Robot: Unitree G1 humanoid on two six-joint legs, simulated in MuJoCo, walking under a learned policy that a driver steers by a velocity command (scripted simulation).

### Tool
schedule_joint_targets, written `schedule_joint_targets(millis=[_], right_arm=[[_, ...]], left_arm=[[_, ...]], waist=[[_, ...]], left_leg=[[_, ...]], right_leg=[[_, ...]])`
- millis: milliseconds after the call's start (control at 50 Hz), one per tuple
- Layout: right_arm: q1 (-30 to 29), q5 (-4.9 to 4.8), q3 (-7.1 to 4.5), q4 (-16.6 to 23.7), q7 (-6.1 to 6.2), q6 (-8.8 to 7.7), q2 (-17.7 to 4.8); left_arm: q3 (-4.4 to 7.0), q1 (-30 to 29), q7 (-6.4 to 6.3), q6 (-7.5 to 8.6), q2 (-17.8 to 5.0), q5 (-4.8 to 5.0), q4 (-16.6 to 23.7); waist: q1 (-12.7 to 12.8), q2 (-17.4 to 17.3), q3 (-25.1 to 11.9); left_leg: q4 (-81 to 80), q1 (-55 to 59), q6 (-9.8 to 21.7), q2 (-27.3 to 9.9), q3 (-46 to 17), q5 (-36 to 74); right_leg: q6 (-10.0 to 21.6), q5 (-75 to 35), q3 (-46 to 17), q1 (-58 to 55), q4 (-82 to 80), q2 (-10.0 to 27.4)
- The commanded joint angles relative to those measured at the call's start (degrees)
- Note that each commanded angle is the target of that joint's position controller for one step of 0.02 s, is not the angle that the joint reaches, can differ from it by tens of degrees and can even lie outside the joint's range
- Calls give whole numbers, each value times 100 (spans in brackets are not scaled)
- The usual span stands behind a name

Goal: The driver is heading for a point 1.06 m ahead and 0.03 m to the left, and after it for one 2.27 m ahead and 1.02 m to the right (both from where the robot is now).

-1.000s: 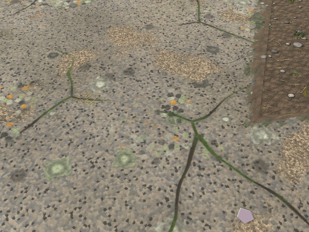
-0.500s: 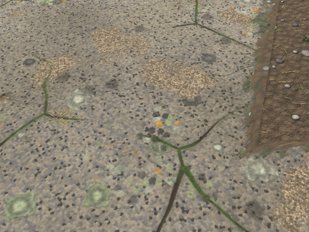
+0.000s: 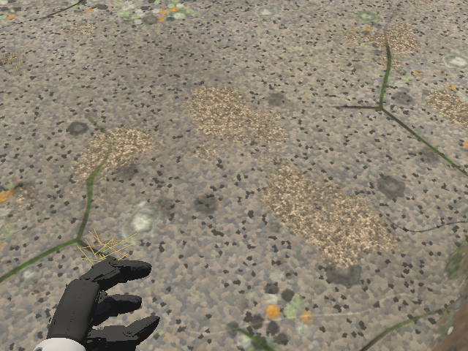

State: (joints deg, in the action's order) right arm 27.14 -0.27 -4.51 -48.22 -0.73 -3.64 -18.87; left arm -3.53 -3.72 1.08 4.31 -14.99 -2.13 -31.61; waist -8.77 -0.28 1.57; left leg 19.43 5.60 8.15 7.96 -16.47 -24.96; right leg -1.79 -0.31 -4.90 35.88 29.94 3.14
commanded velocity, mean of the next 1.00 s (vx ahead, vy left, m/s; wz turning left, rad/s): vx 0.79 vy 0.00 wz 0.08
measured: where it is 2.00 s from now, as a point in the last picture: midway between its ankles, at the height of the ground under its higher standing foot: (173, 158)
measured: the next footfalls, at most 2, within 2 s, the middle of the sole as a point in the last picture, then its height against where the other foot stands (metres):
right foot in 0.04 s outside the picture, level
left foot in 0.48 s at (161, 310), level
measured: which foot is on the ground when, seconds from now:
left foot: down 0.00-0.04, up 0.06-0.46, down 0.48-0.84, up 0.86-1.00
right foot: up 0.00-0.02, down 0.04-0.48, up 0.50-0.84, down 0.86-1.00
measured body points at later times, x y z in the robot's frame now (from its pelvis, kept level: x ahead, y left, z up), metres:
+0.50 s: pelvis +0.45 +0.03 -0.02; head +0.49 +0.05 +0.43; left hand +0.27 +0.25 -0.14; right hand +0.77 -0.08 -0.08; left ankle +0.55 +0.12 -0.73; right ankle +0.22 -0.17 -0.67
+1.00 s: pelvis +0.83 +0.12 -0.01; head +0.88 +0.13 +0.44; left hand +0.94 +0.41 -0.11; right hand +1.03 -0.12 -0.10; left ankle +0.72 +0.26 -0.60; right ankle +0.96 +0.11 -0.72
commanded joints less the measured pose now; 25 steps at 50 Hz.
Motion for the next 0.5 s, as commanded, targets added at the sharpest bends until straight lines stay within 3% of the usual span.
schedule_joint_targets(millis=[20,40,60,80,100,120,160,180,200,280,320,360,400,420,440,460,480,500], right_arm=[[-678,75,-327,414,17,-118,-1346],[-814,85,-149,582,24,-199,-655],[-148,-242,96,987,6,-184,132],[-435,-77,107,850,65,-46,-358],[-968,63,38,828,24,31,-619],[-1205,111,22,851,-51,83,-600],[-1563,278,103,1039,-228,177,-277],[-1569,274,171,1138,-276,228,-79],[-1596,270,223,1240,-313,272,3],[-2367,274,326,1616,-374,276,-133],[-2858,263,404,1748,-463,223,-140],[-3150,235,475,1781,-502,162,-51],[-3168,289,459,1720,-432,120,-167],[-2848,335,409,1609,-367,108,-306],[-1951,360,318,1349,-292,99,-489],[-682,356,191,937,-186,92,-689],[74,406,20,686,-51,121,-1149],[-225,366,-119,795,19,155,-1686]], left_arm=[[582,2143,-221,122,-1307,54,-239],[769,3468,-357,145,-1718,-103,-459],[852,3051,-321,114,-2092,-259,-416],[890,2398,-277,33,-1676,-186,-343],[754,2034,-257,14,-1098,-128,-309],[691,2001,-225,9,-834,-137,-459],[622,2460,-196,94,-635,-116,-902],[597,2551,-153,153,-508,-48,-1087],[601,2527,-108,227,-523,7,-1157],[628,2374,-23,357,-695,19,-1343],[645,2543,-7,375,-827,57,-1475],[665,2878,-7,366,-1043,59,-1651],[691,3156,-67,299,-1284,50,-1833],[713,3243,-124,237,-1451,41,-1891],[735,3194,-184,155,-1605,30,-1923],[735,3003,-218,81,-1668,79,-1876],[650,3083,-192,76,-1267,37,-1707],[511,3586,-58,134,-527,178,-1362]], waist=[[1685,-289,-1360],[2101,396,-2137],[1325,2477,-2961],[1297,1605,-2228],[1364,784,-1383],[1303,243,-845],[1195,440,-302],[1058,544,-275],[931,659,-177],[733,462,421],[831,286,639],[946,225,760],[870,429,513],[661,661,141],[176,848,-418],[-472,792,-1023],[-512,273,-1688],[335,-1381,-2437]], left_leg=[[2563,-1746,-45,-627,-486,5165],[4454,-2652,-15,-367,-38,2852],[6034,-4313,-222,141,649,-436],[6377,-5047,-137,-486,917,210],[6128,-5136,-164,-740,1069,684],[5863,-5000,-210,-936,1133,877],[5550,-4804,-249,-1171,1086,893],[5508,-4831,-259,-1191,1065,901],[5395,-4919,-285,-1245,993,917],[4049,-5037,-355,-1134,1070,1873],[2866,-4336,-281,-997,1694,2416],[2280,-3821,-111,-879,2068,2512],[1896,-3433,77,-507,2401,2082],[1839,-2946,160,-269,2497,1705],[1803,-1931,280,-107,2411,1375],[1348,-452,429,-134,2172,1488],[1495,1092,501,-1113,966,278],[676,2387,1027,-2835,-2354,-750]], right_leg=[[196,905,213,-4136,-15,-266],[368,2966,-945,-5518,22,985],[990,4427,-4405,-6509,-1250,2649],[1082,5395,-4540,-5772,-1554,2355],[954,4593,-3336,-4991,-1433,2002],[863,3311,-2410,-4287,-1441,1767],[731,1903,-1261,-3497,-1548,1315],[732,1873,-1103,-3356,-1701,1225],[806,1684,-1000,-3177,-1840,1296],[814,560,281,-2685,-2491,1027],[755,-22,880,-2418,-2940,844],[808,-1199,1144,-2644,-3054,954],[782,-3870,1409,-3528,-2411,1033],[751,-5122,1480,-3869,-1681,1095],[731,-5841,1504,-3843,-440,1182],[677,-5556,1575,-3309,1191,1069],[657,-2430,1454,-2007,3318,728],[436,2762,956,126,5525,-294]])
